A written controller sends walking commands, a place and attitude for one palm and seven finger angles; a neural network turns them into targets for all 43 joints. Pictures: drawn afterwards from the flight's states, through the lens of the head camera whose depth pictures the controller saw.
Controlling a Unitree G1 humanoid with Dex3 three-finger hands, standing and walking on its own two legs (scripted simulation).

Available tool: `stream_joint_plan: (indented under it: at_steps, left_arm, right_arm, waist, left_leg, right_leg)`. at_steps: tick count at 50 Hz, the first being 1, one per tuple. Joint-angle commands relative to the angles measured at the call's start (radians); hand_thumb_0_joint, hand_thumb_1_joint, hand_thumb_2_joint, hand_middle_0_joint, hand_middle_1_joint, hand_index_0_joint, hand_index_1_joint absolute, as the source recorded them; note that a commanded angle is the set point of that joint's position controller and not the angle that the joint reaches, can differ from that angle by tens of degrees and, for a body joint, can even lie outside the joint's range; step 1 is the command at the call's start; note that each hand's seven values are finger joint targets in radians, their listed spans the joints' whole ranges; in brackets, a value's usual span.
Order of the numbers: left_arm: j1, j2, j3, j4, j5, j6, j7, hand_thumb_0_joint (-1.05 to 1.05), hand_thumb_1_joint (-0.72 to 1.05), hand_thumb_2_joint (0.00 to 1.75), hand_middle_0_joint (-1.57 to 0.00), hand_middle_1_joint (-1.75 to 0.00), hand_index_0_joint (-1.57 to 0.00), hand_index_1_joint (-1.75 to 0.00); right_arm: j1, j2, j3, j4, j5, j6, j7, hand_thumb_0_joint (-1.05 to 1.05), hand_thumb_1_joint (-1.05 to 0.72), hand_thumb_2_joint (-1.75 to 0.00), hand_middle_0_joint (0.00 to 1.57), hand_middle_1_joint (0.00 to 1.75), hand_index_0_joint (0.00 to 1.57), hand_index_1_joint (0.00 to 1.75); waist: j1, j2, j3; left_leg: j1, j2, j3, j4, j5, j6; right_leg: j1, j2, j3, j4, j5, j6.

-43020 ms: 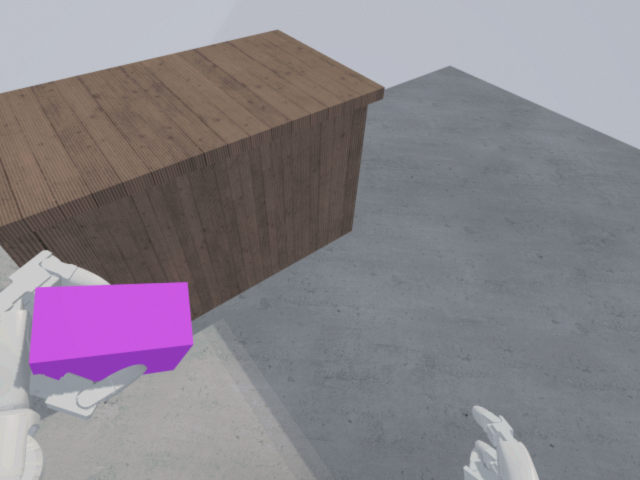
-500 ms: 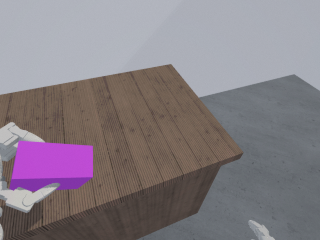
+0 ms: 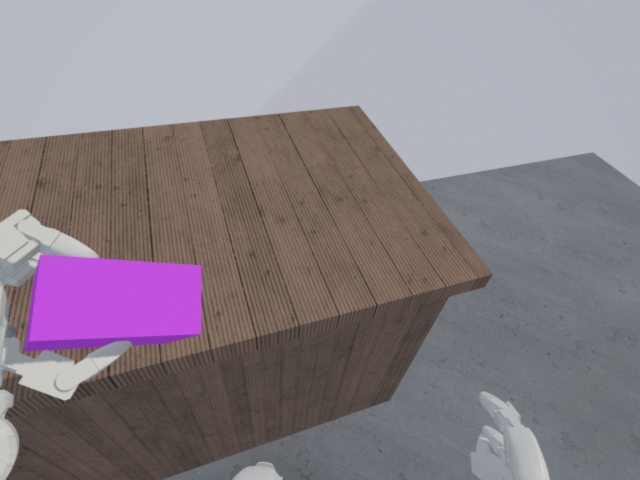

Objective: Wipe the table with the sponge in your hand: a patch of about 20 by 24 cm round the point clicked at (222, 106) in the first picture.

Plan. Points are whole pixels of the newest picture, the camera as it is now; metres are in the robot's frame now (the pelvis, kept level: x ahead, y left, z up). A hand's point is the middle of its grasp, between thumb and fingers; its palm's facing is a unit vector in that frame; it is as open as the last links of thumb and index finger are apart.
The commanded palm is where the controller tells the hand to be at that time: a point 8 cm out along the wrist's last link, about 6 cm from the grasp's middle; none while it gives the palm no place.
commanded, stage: step back with the hand held close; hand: left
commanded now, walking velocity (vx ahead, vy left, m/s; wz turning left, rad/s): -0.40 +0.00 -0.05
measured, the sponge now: (138, 307) +0.23 +0.20 +0.16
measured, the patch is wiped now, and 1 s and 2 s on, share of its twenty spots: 1.00 1.00 1.00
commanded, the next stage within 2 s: stop stepping back and stand still in 0.46 s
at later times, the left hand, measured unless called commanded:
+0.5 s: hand (11, 427) +0.12 +0.23 +0.19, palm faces +0.33 -0.84 -0.42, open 10.3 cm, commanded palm +0.04 +0.27 +0.21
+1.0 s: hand out of the picture -0.07 +0.18 +0.17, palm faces +0.33 -0.88 -0.33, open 10.3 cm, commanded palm -0.13 +0.22 +0.21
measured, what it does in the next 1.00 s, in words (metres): walks backwards: right foot, then left foot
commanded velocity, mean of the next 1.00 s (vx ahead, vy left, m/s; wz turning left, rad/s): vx -0.05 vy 0.05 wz -0.01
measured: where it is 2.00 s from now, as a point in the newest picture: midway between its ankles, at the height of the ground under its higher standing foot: outside the picture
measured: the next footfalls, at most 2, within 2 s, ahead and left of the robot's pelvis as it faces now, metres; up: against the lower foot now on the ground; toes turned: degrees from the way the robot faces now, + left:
right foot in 0.16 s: -0.02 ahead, -0.14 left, +0.00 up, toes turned +1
left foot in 0.44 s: -0.07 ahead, +0.12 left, +0.00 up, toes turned +0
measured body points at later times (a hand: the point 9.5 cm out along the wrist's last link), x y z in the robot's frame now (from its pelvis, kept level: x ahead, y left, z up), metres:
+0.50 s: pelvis -0.12 -0.01 +0.01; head -0.08 +0.03 +0.46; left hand +0.09 +0.28 +0.21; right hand +0.06 -0.26 -0.05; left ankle -0.11 +0.12 -0.71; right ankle -0.07 -0.13 -0.70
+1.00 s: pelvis -0.29 -0.06 +0.01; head -0.32 -0.03 +0.45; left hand -0.10 +0.22 +0.19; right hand -0.14 -0.31 -0.06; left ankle -0.36 +0.06 -0.68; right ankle -0.17 -0.15 -0.71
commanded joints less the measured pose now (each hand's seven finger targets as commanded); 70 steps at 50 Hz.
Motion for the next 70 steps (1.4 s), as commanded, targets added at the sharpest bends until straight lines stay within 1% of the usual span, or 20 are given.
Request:
stream_joint_plan:
  at_steps: [1,9,12,18,21,23,26,35,38,40,44,49,51,53,54,57,62,64,67,70]
  left_arm:
    - [-0.154,0.146,0.116,-0.24,0.023,-0.075,0.014,0.0,0.1,1.3,-1.2,-1.6,-1.2,-1.6]
    - [-0.095,0.129,0.089,-0.205,-0.012,-0.091,-0.003,0.0,0.1,1.3,-1.2,-1.6,-1.2,-1.6]
    - [-0.094,0.165,0.064,-0.222,-0.022,-0.109,-0.001,0.0,0.1,1.3,-1.2,-1.6,-1.2,-1.6]
    - [-0.043,0.177,0.135,-0.165,-0.034,-0.108,0.002,0.0,0.1,1.3,-1.2,-1.6,-1.2,-1.6]
    - [-0.016,0.168,0.132,-0.206,-0.048,-0.113,0.011,0.0,0.1,1.3,-1.2,-1.6,-1.2,-1.6]
    - [-0.024,0.171,0.138,-0.279,-0.041,-0.117,0.02,0.0,0.1,1.3,-1.2,-1.6,-1.2,-1.6]
    - [0.049,0.123,0.101,-0.342,-0.034,-0.098,0.011,0.0,0.1,1.3,-1.2,-1.6,-1.2,-1.6]
    - [-0.015,0.119,0.096,-0.172,-0.017,-0.025,0.019,0.0,0.1,1.3,-1.2,-1.6,-1.2,-1.6]
    - [-0.085,0.145,0.09,-0.087,-0.011,-0.03,-0.005,0.0,0.1,1.3,-1.2,-1.6,-1.2,-1.6]
    - [-0.131,0.125,0.046,-0.058,-0.034,-0.026,-0.029,0.0,0.1,1.3,-1.2,-1.6,-1.2,-1.6]
    - [-0.15,0.123,0.033,-0.056,-0.041,-0.028,-0.057,0.0,0.1,1.3,-1.2,-1.6,-1.2,-1.6]
    - [-0.096,0.184,0.092,-0.178,-0.042,-0.039,-0.018,0.0,0.1,1.3,-1.2,-1.6,-1.2,-1.6]
    - [-0.107,0.202,0.108,-0.273,-0.034,-0.053,-0.011,0.0,0.1,1.3,-1.2,-1.6,-1.2,-1.6]
    - [-0.124,0.223,0.135,-0.343,-0.013,-0.069,-0.008,0.0,0.1,1.3,-1.2,-1.6,-1.2,-1.6]
    - [-0.102,0.254,0.148,-0.271,-0.013,-0.072,0.002,0.0,0.1,1.3,-1.2,-1.6,-1.2,-1.6]
    - [-0.145,0.13,0.074,0.014,-0.029,-0.073,-0.035,0.0,0.1,1.3,-1.2,-1.6,-1.2,-1.6]
    - [-0.17,0.081,0.028,0.135,-0.041,-0.023,-0.053,0.0,0.1,1.3,-1.2,-1.6,-1.2,-1.6]
    - [-0.12,0.096,0.008,0.11,-0.028,-0.023,-0.056,0.0,0.1,1.3,-1.2,-1.6,-1.2,-1.6]
    - [-0.205,0.145,0.047,-0.138,-0.048,-0.071,-0.06,0.0,0.1,1.3,-1.2,-1.6,-1.2,-1.6]
    - [-0.11,0.176,0.095,-0.259,-0.042,-0.068,-0.03,0.0,0.1,1.3,-1.2,-1.6,-1.2,-1.6]
  right_arm:
    - [-0.067,-0.13,-0.069,-0.124,-0.023,-0.071,0.004,0.0,-0.9,-0.9,0.2,0.3,0.2,0.3]
    - [-0.058,-0.107,-0.046,-0.082,-0.01,-0.091,0.021,0.0,-0.9,-0.9,0.2,0.3,0.2,0.3]
    - [-0.099,-0.106,-0.079,-0.11,0.034,-0.069,0.008,0.0,-0.9,-0.9,0.2,0.3,0.2,0.3]
    - [-0.141,-0.052,-0.012,-0.132,0.008,0.005,0.0,0.0,-0.9,-0.9,0.2,0.3,0.2,0.3]
    - [-0.107,-0.094,-0.044,-0.14,0.023,-0.012,-0.018,0.0,-0.9,-0.9,0.2,0.3,0.2,0.3]
    - [-0.06,-0.119,-0.087,-0.128,0.02,-0.041,0.002,0.0,-0.9,-0.9,0.2,0.3,0.2,0.3]
    - [-0.026,-0.109,-0.084,-0.105,0.0,-0.075,0.034,0.0,-0.9,-0.9,0.2,0.3,0.2,0.3]
    - [-0.087,-0.122,-0.049,-0.123,0.028,-0.088,0.024,0.0,-0.9,-0.9,0.2,0.3,0.2,0.3]
    - [-0.078,-0.098,-0.052,-0.119,0.026,-0.055,0.019,0.0,-0.9,-0.9,0.2,0.3,0.2,0.3]
    - [-0.06,-0.116,-0.064,-0.085,0.046,-0.064,0.021,0.0,-0.9,-0.9,0.2,0.3,0.2,0.3]
    - [-0.092,-0.091,-0.04,-0.071,0.043,-0.022,0.039,0.0,-0.9,-0.9,0.2,0.3,0.2,0.3]
    - [-0.046,-0.104,-0.044,-0.081,0.043,-0.093,0.011,0.0,-0.9,-0.9,0.2,0.3,0.2,0.3]
    - [-0.018,-0.115,-0.044,-0.111,0.027,-0.115,0.007,0.0,-0.9,-0.9,0.2,0.3,0.2,0.3]
    - [-0.045,-0.111,-0.063,-0.129,0.02,-0.148,0.004,0.0,-0.9,-0.9,0.2,0.3,0.2,0.3]
    - [-0.029,-0.09,-0.049,-0.092,0.02,-0.163,0.001,0.0,-0.9,-0.9,0.2,0.3,0.2,0.3]
    - [-0.015,-0.112,-0.05,0.024,0.04,-0.166,0.032,0.0,-0.9,-0.9,0.2,0.3,0.2,0.3]
    - [0.008,-0.144,-0.051,-0.059,0.029,-0.127,-0.02,0.0,-0.9,-0.9,0.2,0.3,0.2,0.3]
    - [-0.04,-0.125,-0.062,-0.088,0.038,-0.103,-0.009,0.0,-0.9,-0.9,0.2,0.3,0.2,0.3]
    - [-0.036,-0.135,-0.071,-0.082,0.043,-0.105,0.027,0.0,-0.9,-0.9,0.2,0.3,0.2,0.3]
    - [-0.074,-0.071,-0.041,-0.071,0.032,-0.087,0.015,0.0,-0.9,-0.9,0.2,0.3,0.2,0.3]
  waist:
    - [-0.009,0.246,-0.12]
    - [-0.01,0.172,-0.162]
    - [0.012,-0.275,-0.153]
    - [-0.018,-0.036,-0.081]
    - [-0.032,0.0,-0.197]
    - [-0.013,0.228,-0.25]
    - [-0.023,0.231,-0.28]
    - [-0.007,0.242,-0.067]
    - [0.0,-0.17,-0.053]
    - [-0.036,-0.309,-0.075]
    - [-0.074,-0.04,-0.034]
    - [-0.023,-0.079,-0.194]
    - [-0.019,0.149,-0.253]
    - [-0.007,0.456,-0.211]
    - [-0.043,0.54,-0.134]
    - [-0.007,0.053,0.156]
    - [-0.004,-0.029,0.0]
    - [-0.015,-0.298,-0.077]
    - [-0.025,-0.23,-0.107]
    - [-0.039,-0.128,-0.127]
  left_leg:
    - [-0.098,0.299,-0.371,-0.49,-0.446,0.131]
    - [0.196,0.172,-0.204,-0.19,-0.114,0.02]
    - [0.094,-0.058,-0.007,0.551,-0.336,-0.084]
    - [-0.006,0.036,-0.039,0.119,-0.283,-0.062]
    - [0.257,0.078,-0.005,-0.353,0.135,-0.044]
    - [0.584,0.365,-0.271,-0.266,0.837,0.086]
    - [0.598,0.331,-0.228,-0.223,0.926,0.111]
    - [-0.041,0.187,-0.106,-0.374,-0.495,0.038]
    - [-0.032,-0.019,0.1,0.308,-0.412,-0.03]
    - [0.002,-0.024,-0.067,0.717,-0.203,-0.044]
    - [0.139,0.07,-0.035,0.565,-0.088,-0.02]
    - [0.317,0.034,0.062,-0.12,-0.285,0.047]
    - [0.361,0.046,0.072,-0.43,-0.247,0.072]
    - [0.314,0.24,-0.124,-0.509,-0.025,0.161]
    - [0.265,0.312,-0.279,-0.51,-0.064,0.229]
    - [0.029,0.31,-0.186,-0.489,-0.129,0.172]
    - [0.042,0.085,0.005,-0.023,-0.37,0.073]
    - [-0.113,-0.035,0.031,0.487,-0.343,0.022]
    - [-0.055,0.059,-0.07,0.511,-0.174,-0.002]
    - [0.315,0.087,0.018,0.116,-0.18,0.031]
  right_leg:
    - [0.167,0.021,0.078,0.341,-0.128,0.017]
    - [0.201,-0.052,0.068,-0.373,0.118,-0.037]
    - [0.081,-0.414,0.345,-0.432,0.607,-0.223]
    - [0.236,-0.301,0.163,-0.189,0.913,-0.135]
    - [0.218,-0.207,0.113,-0.03,0.595,-0.06]
    - [-0.163,-0.054,0.087,0.183,-0.184,0.003]
    - [-0.217,-0.044,0.111,0.28,-0.271,0.028]
    - [0.281,-0.026,-0.054,-0.06,-0.029,0.006]
    - [0.215,-0.194,0.092,-0.429,0.128,-0.089]
    - [-0.007,-0.357,0.361,-0.526,0.075,-0.152]
    - [-0.302,-0.321,0.117,-0.444,-0.151,-0.109]
    - [-0.096,-0.301,0.138,-0.333,-0.241,-0.077]
    - [0.006,-0.179,0.056,-0.009,-0.203,-0.051]
    - [-0.131,0.005,-0.086,0.531,-0.22,0.016]
    - [-0.253,-0.049,0.026,0.663,-0.225,0.005]
    - [-0.273,-0.143,0.114,0.568,-0.102,-0.016]
    - [0.276,-0.072,-0.094,-0.307,0.105,0.002]
    - [0.282,-0.364,0.422,-0.482,-0.091,-0.123]
    - [0.104,-0.408,0.495,-0.504,-0.273,-0.196]
    - [-0.19,-0.33,0.211,-0.417,-0.386,-0.136]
